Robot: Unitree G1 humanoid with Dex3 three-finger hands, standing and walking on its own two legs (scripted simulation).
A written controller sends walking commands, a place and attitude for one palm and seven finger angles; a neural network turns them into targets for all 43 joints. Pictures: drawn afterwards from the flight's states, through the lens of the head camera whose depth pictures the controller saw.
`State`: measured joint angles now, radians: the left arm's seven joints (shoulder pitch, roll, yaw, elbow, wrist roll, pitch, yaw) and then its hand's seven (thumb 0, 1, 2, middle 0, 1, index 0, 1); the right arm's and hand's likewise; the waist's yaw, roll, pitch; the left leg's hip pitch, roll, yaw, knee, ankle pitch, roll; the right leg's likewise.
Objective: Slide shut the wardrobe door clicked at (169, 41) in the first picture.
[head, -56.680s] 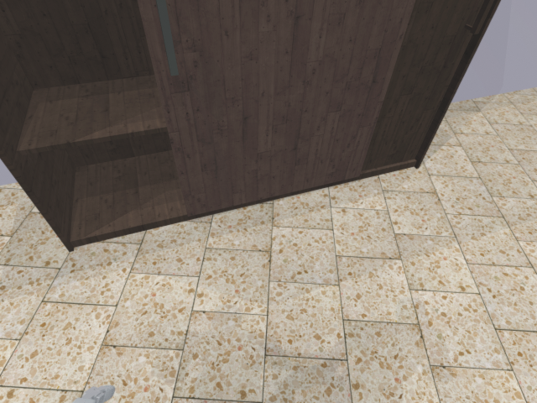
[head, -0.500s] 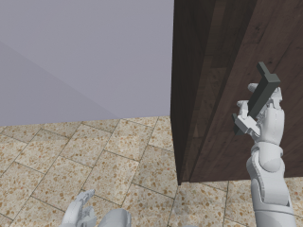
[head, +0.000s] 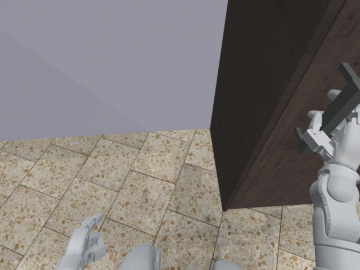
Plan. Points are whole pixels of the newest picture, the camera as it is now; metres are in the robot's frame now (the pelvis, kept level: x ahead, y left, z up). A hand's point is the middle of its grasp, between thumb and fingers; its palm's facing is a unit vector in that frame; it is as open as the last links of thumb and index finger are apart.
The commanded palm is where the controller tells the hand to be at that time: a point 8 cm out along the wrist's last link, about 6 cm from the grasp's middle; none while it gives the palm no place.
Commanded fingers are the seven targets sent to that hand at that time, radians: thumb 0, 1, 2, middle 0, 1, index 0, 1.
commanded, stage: stop walking and hold the door there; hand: right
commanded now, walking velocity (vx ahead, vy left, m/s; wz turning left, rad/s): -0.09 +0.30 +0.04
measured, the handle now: (321, 114) +0.38 -0.29 +0.11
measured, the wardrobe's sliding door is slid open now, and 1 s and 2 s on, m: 0.00 0.00 0.00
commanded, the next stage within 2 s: none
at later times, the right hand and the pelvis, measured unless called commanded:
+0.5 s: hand (318, 133) +0.33 -0.27 +0.11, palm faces +0.53 +0.77 -0.35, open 6.8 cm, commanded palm +0.29 -0.30 +0.10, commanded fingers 0.00 -0.90 -0.90 0.45 1.40 0.45 1.40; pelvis +0.03 +0.05 -0.01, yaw +3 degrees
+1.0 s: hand (317, 133) +0.34 -0.27 +0.11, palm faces +0.50 +0.80 -0.35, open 6.5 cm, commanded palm +0.29 -0.29 +0.10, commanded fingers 0.00 -0.90 -0.90 0.45 1.40 0.45 1.40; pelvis +0.02 +0.04 +0.00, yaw +6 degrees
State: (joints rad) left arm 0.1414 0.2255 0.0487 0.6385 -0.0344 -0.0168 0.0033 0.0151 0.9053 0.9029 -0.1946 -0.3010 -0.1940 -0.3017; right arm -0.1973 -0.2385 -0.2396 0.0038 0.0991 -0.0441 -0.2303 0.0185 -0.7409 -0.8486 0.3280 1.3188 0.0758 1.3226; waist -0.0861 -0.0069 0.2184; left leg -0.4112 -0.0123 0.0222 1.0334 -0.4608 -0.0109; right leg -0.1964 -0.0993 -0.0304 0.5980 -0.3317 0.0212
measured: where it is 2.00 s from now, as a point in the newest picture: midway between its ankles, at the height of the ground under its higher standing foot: outside the picture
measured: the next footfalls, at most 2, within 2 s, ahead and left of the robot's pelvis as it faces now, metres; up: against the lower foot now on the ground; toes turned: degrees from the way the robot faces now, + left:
left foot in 0.28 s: +0.09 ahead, +0.18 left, +0.00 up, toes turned +7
right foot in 0.50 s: +0.10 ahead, -0.06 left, +0.00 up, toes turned +0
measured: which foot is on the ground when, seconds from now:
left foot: up 0.00-0.26, down 0.28-1.00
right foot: down 0.00-0.28, up 0.30-0.48, down 0.50-1.00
